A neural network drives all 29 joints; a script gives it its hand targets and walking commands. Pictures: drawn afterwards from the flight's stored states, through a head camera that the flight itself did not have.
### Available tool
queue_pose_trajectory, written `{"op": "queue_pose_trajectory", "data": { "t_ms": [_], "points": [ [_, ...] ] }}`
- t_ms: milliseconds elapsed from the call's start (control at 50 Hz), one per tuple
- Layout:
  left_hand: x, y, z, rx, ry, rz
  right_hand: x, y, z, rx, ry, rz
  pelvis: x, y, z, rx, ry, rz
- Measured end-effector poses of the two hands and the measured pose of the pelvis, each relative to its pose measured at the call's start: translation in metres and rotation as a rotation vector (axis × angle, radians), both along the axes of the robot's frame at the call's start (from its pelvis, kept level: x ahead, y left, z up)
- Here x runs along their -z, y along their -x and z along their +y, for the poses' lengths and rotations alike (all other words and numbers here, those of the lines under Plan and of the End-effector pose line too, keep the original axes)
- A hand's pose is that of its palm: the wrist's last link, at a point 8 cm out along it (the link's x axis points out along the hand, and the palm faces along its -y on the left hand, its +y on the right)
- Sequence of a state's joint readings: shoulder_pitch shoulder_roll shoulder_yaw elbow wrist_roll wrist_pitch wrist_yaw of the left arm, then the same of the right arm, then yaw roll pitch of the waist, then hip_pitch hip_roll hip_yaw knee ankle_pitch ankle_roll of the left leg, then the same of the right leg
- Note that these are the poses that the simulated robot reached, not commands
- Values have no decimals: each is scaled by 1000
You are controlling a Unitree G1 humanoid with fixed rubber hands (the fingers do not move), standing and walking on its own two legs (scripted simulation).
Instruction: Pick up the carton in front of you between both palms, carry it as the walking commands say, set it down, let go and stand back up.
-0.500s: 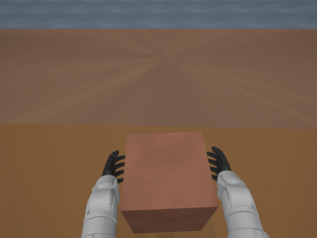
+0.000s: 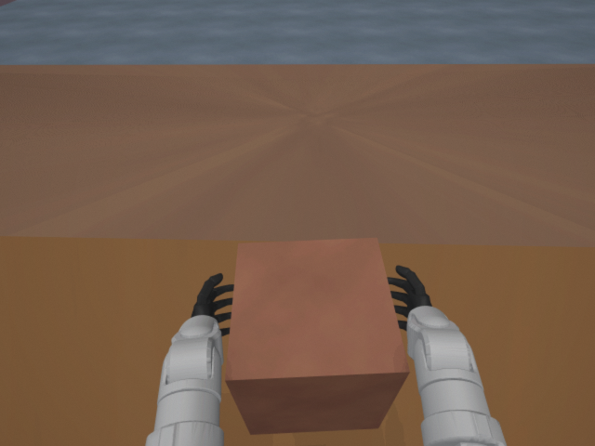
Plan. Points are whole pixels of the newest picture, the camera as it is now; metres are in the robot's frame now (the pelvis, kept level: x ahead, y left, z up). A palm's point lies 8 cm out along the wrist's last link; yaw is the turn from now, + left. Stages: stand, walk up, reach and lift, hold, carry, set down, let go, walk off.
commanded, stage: reach and lift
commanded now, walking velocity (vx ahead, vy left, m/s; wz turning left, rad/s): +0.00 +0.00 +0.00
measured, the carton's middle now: (311, 340) +0.31 +0.00 -0.05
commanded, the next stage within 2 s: hold in 0.58 s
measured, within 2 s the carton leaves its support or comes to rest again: neither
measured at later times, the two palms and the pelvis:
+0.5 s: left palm (205, 319) +0.30 +0.15 +0.04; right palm (419, 310) +0.30 -0.15 +0.04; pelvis +0.02 +0.00 +0.01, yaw +0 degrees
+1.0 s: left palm (200, 319) +0.29 +0.15 +0.05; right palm (424, 309) +0.29 -0.15 +0.06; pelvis +0.00 +0.00 +0.00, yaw +0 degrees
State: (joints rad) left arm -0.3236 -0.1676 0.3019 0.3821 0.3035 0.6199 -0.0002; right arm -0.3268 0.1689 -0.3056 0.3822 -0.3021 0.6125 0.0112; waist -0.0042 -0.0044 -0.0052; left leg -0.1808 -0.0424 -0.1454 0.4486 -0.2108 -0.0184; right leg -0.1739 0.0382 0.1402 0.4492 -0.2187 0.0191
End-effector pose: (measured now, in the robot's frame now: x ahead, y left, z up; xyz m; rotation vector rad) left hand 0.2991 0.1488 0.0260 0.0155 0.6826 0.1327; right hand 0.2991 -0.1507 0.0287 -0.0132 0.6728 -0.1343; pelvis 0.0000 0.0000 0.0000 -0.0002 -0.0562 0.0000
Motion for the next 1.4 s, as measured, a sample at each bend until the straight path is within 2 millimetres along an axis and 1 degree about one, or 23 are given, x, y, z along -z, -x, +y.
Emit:
{"op": "queue_pose_trajectory", "data": {
  "t_ms": [240,460,600,720,780,940,1080,1340,1400],
  "points": [
    [-5,-5,0,15,-17,4,-5,-4,0,-9,15,4,-3,-11,1,4,-1,-6],
    [-10,-5,-1,17,-25,5,-9,-4,-1,-17,23,6,-5,-17,0,3,-1,-17],
    [-14,-3,-1,15,-24,1,-13,-3,-1,-18,22,1,-5,-16,-1,2,-1,-26],
    [-27,1,-1,11,-21,-30,-26,0,-1,-16,20,-29,-6,-15,-2,0,0,-41],
    [-30,2,-1,10,-20,-26,-29,2,-1,-15,18,-25,-6,-13,-2,1,0,-52],
    [-27,6,0,8,-15,-5,-27,6,0,-11,15,-5,-5,-6,-1,1,1,-66],
    [-28,6,0,4,-11,-14,-28,6,0,-6,8,-13,-5,-3,0,2,0,-65],
    [-29,2,0,9,-15,-14,-28,2,0,-8,13,-13,-5,-7,0,5,0,-62],
    [-29,-1,0,8,-17,-22,-28,0,-1,-7,12,-21,-2,-9,0,10,-2,-20]
  ]
}}
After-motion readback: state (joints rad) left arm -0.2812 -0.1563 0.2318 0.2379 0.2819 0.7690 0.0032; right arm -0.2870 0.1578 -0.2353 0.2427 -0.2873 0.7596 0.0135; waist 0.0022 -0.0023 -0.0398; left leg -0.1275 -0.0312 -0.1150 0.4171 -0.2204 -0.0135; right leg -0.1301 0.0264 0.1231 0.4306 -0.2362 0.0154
